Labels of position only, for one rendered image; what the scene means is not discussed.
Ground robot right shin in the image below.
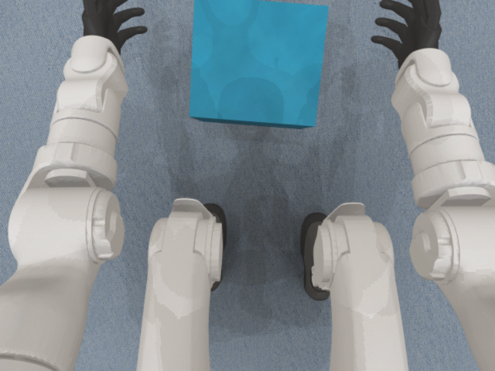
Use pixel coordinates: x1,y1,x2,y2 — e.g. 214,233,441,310
312,203,394,291

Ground robot left shin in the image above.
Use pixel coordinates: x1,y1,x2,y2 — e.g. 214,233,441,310
148,198,215,283

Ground robot right upper arm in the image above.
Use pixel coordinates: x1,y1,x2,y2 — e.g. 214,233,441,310
409,206,495,371

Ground left robot forearm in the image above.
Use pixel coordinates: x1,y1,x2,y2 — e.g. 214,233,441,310
8,36,128,259

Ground robot left upper arm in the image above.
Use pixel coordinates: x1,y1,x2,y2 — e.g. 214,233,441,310
0,187,125,371

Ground left robot hand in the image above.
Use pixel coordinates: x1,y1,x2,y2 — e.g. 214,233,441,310
82,0,148,55

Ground carton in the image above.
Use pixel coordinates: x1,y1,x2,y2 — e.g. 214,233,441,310
189,0,329,129

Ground robot shin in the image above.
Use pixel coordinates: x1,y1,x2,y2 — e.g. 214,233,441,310
312,203,394,291
148,198,215,283

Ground right robot forearm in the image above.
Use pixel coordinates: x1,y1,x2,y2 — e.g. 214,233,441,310
391,48,495,210

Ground right robot hand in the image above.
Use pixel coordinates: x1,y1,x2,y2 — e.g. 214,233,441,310
370,0,442,69

